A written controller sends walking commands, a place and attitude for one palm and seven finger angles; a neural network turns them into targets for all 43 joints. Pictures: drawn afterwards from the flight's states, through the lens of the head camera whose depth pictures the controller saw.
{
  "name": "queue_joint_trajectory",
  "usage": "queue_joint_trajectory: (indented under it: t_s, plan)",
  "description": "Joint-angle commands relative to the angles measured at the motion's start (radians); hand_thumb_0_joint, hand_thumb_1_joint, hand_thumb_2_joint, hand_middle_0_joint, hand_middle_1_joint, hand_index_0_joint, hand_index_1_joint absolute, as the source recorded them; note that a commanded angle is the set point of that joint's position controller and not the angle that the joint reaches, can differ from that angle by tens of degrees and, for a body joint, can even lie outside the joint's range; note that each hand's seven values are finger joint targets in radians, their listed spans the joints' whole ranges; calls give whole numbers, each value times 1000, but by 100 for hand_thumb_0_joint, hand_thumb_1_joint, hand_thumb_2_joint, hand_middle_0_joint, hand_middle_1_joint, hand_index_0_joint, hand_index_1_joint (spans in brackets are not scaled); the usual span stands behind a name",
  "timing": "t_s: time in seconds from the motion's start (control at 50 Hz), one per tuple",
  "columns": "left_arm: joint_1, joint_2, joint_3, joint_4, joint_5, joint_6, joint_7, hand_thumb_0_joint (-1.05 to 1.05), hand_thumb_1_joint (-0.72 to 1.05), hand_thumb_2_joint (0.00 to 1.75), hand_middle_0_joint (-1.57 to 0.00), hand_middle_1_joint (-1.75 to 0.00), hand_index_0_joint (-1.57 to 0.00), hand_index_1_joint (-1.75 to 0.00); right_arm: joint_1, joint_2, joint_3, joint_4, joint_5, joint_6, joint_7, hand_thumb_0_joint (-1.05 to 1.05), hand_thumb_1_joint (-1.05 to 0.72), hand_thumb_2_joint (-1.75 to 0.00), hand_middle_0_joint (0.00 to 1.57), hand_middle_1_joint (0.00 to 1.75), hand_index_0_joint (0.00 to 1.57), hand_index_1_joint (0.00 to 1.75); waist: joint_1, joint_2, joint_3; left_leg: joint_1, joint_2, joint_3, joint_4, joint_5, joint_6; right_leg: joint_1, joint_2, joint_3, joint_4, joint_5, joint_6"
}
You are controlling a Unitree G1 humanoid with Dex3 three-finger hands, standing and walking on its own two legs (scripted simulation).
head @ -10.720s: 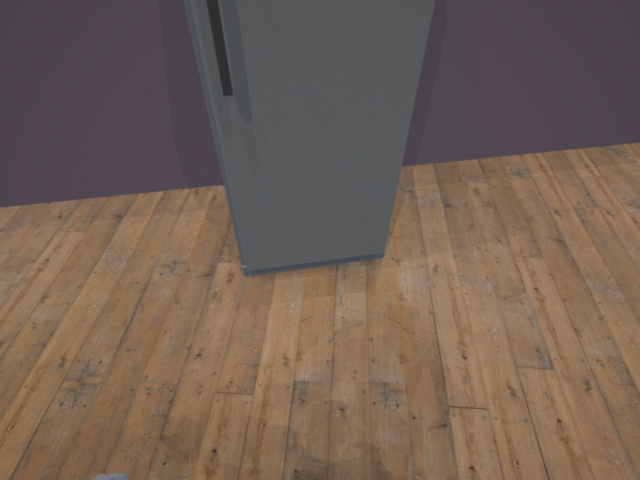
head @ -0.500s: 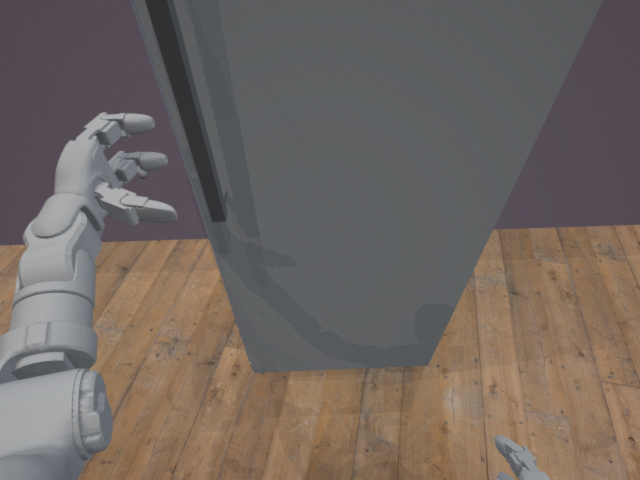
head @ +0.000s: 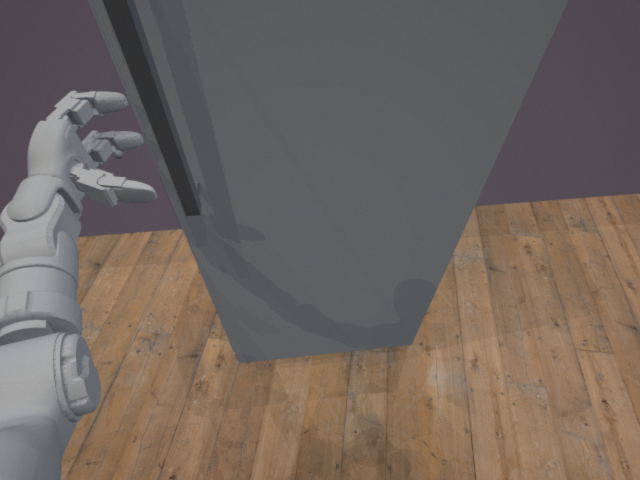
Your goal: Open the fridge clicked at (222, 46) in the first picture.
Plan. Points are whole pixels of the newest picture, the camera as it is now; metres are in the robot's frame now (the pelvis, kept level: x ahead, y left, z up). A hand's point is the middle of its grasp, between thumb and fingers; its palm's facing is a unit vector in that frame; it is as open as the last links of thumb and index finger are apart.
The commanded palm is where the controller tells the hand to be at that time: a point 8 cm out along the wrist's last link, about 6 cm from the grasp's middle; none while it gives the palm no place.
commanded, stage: move the hooked fingers beside the handle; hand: left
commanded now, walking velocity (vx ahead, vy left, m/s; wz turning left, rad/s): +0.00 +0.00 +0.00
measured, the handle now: (151, 74) +0.51 +0.20 +0.25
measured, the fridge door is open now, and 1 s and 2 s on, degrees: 0 0 0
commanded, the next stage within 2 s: feel for the door with the fingertips in 0.54 s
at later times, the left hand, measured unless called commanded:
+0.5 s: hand (120, 157) +0.45 +0.24 +0.18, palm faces +0.11 -0.99 +0.00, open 14.0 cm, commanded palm +0.42 +0.29 +0.18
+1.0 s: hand (147, 155) +0.45 +0.21 +0.18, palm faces +0.09 -1.00 +0.02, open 14.0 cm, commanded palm +0.42 +0.26 +0.18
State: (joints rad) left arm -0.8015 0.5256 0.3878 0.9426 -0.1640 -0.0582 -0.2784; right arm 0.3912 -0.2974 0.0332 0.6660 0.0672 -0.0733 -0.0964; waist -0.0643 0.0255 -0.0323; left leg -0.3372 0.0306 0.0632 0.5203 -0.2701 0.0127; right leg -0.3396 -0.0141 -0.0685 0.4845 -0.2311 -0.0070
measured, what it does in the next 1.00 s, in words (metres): stands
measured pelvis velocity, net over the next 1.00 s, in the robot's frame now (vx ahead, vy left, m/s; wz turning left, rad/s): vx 0.01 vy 0.00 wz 0.01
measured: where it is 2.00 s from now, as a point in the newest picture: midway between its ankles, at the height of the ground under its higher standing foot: outside the picture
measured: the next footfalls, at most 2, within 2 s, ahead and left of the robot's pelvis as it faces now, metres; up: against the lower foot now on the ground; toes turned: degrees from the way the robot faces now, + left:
none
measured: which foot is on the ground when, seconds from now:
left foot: down 0.00-1.00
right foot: down 0.00-1.00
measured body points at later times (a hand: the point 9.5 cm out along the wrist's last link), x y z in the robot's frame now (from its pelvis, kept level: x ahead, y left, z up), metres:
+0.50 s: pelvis +0.01 +0.00 +0.00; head +0.03 +0.00 +0.45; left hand +0.43 +0.29 +0.18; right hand +0.11 -0.26 -0.11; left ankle -0.01 +0.11 -0.74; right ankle +0.01 -0.12 -0.74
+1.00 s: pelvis +0.01 +0.00 +0.00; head +0.03 +0.00 +0.45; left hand +0.44 +0.26 +0.18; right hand +0.09 -0.26 -0.11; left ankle -0.01 +0.11 -0.74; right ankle +0.01 -0.12 -0.74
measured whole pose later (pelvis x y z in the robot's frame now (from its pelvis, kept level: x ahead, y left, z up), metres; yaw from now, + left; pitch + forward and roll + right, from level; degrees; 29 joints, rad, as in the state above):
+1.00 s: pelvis +0.01 +0.00 +0.00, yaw +1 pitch +5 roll -1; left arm -0.77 0.41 0.32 0.82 -0.17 0.01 -0.18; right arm 0.35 -0.28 0.04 0.65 0.06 -0.05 -0.08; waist -0.05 0.03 -0.04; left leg -0.33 0.03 0.05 0.53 -0.29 0.01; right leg -0.33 -0.02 -0.08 0.49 -0.25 0.00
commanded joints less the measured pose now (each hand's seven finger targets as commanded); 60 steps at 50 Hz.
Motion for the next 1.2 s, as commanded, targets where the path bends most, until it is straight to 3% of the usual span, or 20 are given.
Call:
queue_joint_trajectory:
  t_s: [0.0,0.1,0.14,0.2,0.28,0.34,0.4,0.46,0.5,0.54,0.62,0.66,0.8,0.88,0.94,0.98,1.04,1.08,1.12,1.18]
  plan:
    - [-475,271,41,-231,-17,-55,13,0,-50,30,-30,-120,-30,-120,-4,-141,-55,-111,4,-46,-4,0,-90,-90,20,30,20,30,6,14,-310,144,-18,-71,-54,222,27,101,25,31,-35,231,-17]
    - [-482,303,62,-268,1,-58,29,0,-50,30,-30,-120,-30,-120,-5,-138,-55,-117,1,-44,-1,0,-90,-90,20,30,20,30,18,67,-348,155,-20,-67,-44,257,24,117,23,36,-23,261,-21]
    - [-490,246,20,-289,-4,-62,25,0,-50,30,-30,-120,-30,-120,-10,-131,-54,-121,2,-47,2,0,-90,-90,20,30,20,30,7,70,-350,179,-17,-70,-39,282,22,105,26,33,-23,274,-21]
    - [-449,285,65,-260,-16,-48,23,0,-50,30,-30,-120,-30,-120,-10,-136,-56,-119,2,-43,0,0,-90,-90,20,30,20,30,16,13,-340,158,-15,-66,-37,282,25,124,27,32,-21,296,-18]
    - [-427,252,37,-289,-11,-27,21,0,-50,30,-30,-120,-30,-120,-21,-131,-54,-135,5,-37,4,0,-90,-90,20,30,20,30,24,49,-340,165,-16,-66,-35,311,22,119,24,29,-14,310,-21]
    - [-462,192,-11,-308,-19,-16,22,0,-50,30,-30,-120,-30,-120,-30,-126,-53,-136,6,-37,4,0,-90,-90,20,30,20,30,6,47,-320,182,-14,-72,-33,301,21,87,26,26,-20,292,-20]
    - [-474,219,10,-313,-20,-17,32,0,-50,30,-30,-120,-30,-120,-31,-128,-52,-131,6,-33,1,0,-90,-90,20,30,20,30,7,40,-323,183,-14,-77,-33,297,20,92,26,26,-20,286,-22]
    - [-480,170,-25,-335,-21,-18,46,0,-50,30,-30,-120,-30,-120,-35,-122,-51,-132,3,-35,2,0,-90,-90,20,30,20,30,1,35,-328,197,-14,-80,-28,306,21,90,23,22,-23,277,-22]
    - [-456,231,26,-287,-15,-11,53,0,-50,30,-30,-120,-30,-120,-37,-129,-49,-125,3,-30,0,0,-90,-90,20,30,20,30,14,8,-314,164,-15,-81,-35,281,20,99,25,24,-20,272,-22]
    - [-492,196,-10,-276,-7,-9,53,0,-50,30,-30,-120,-30,-120,-41,-127,-47,-127,3,-31,0,0,-90,-90,20,30,20,30,5,13,-306,158,-18,-82,-38,260,21,88,22,25,-21,257,-21]
    - [-503,248,26,-309,-1,-33,57,0,-50,30,-30,-120,-30,-120,-38,-127,-47,-129,0,-29,0,0,-90,-90,20,30,20,30,15,45,-361,182,-20,-77,-28,317,20,128,21,31,-13,313,-23]
    - [-479,178,-25,-284,-14,-30,45,0,-50,30,-30,-120,-30,-120,-38,-123,-46,-131,1,-27,-1,0,-90,-90,20,30,20,30,2,25,-338,175,-17,-73,-25,317,23,121,20,26,-15,314,-21]
    - [-484,150,-29,-335,-22,-15,59,0,-50,30,-30,-120,-30,-120,-40,-122,-53,-129,2,-30,3,0,-90,-90,20,30,20,30,13,52,-356,199,-18,-82,-26,328,20,108,25,22,-12,307,-24]
    - [-420,139,-9,-351,-29,0,88,0,-50,30,-30,-120,-30,-120,-49,-120,-54,-132,1,-29,9,0,-90,-90,20,30,20,30,30,8,-344,178,-17,-72,-28,330,23,131,27,22,-14,319,-21]
    - [-462,122,-37,-343,-9,15,108,0,-50,30,-30,-120,-30,-120,-53,-117,-51,-127,1,-25,8,0,-90,-90,20,30,20,30,16,-1,-306,147,-20,-71,-43,267,23,118,24,22,-23,271,-20]
    - [-488,117,-40,-411,-2,1,126,0,-50,30,-30,-120,-30,-120,-62,-112,-54,-132,-1,-28,8,0,-90,-90,20,30,20,30,20,54,-348,188,-19,-70,-36,305,23,126,23,26,-18,292,-23]
    - [-498,105,-43,-386,0,-5,141,0,-50,30,-30,-120,-30,-120,-63,-107,-49,-122,-3,-30,7,0,-90,-90,20,30,20,30,13,36,-335,191,-17,-72,-38,299,20,118,25,26,-23,289,-22]
    - [-498,158,-7,-302,6,-2,145,0,-50,30,-30,-120,-30,-120,-50,-117,-48,-109,-4,-25,0,0,-90,-90,20,30,20,30,6,-33,-298,137,-19,-67,-44,244,26,127,22,30,-31,263,-15]
    - [-549,162,-19,-250,21,-3,143,0,-50,30,-30,-120,-30,-120,-49,-117,-44,-106,-4,-26,-1,0,-90,-90,20,30,20,30,-1,-6,-276,121,-23,-67,-50,203,26,106,18,35,-36,232,-15]
    - [-593,193,-9,-234,31,-43,138,0,-50,30,-30,-120,-30,-120,-35,-119,-46,-105,-8,-29,-3,0,-90,-90,20,30,20,30,-3,7,-332,135,-26,-67,-38,222,28,125,15,41,-26,252,-16]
